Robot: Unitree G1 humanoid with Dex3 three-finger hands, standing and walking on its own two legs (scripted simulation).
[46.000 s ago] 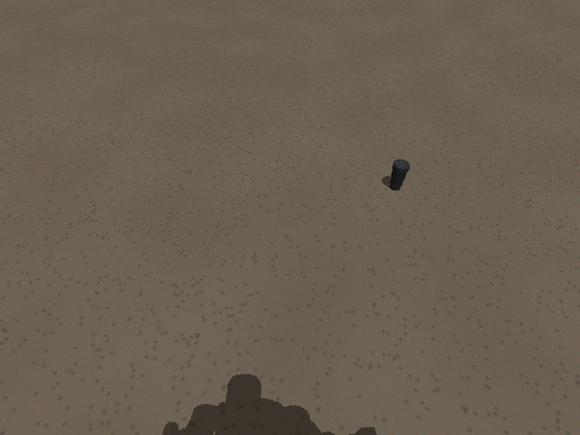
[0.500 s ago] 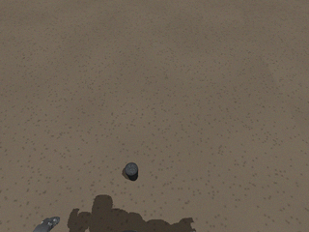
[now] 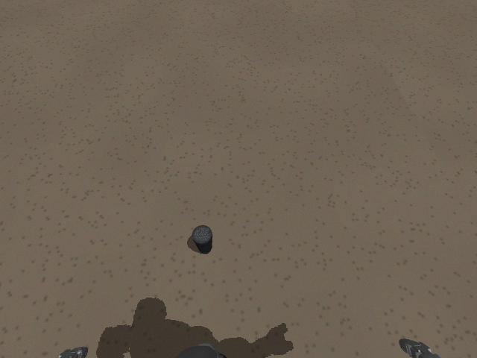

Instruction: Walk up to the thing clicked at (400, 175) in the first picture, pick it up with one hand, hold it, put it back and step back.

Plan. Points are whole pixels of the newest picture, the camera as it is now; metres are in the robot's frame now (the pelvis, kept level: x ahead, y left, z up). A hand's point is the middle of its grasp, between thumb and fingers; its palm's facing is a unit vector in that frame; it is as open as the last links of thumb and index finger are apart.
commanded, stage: step back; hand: left
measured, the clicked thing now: (203, 241) +0.58 +0.16 -0.68
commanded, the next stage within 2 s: none
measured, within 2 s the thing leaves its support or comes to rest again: neither
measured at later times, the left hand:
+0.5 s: hand out of the picture -0.01 +0.27 -0.14, palm faces +0.03 -0.94 -0.35, open 7.4 cm
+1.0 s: hand out of the picture -0.19 +0.22 -0.13, palm faces +0.02 -0.91 -0.42, open 7.4 cm
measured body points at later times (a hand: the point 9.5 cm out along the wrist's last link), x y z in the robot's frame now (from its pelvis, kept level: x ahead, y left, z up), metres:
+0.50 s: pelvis -0.13 +0.00 +0.01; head -0.07 +0.04 +0.46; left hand -0.02 +0.32 -0.12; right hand -0.02 -0.30 -0.09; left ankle -0.11 +0.11 -0.72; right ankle -0.14 -0.14 -0.63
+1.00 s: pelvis -0.29 -0.05 +0.00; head -0.24 -0.05 +0.45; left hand -0.19 +0.27 -0.10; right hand -0.20 -0.36 -0.12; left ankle -0.31 +0.07 -0.69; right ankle -0.25 -0.17 -0.72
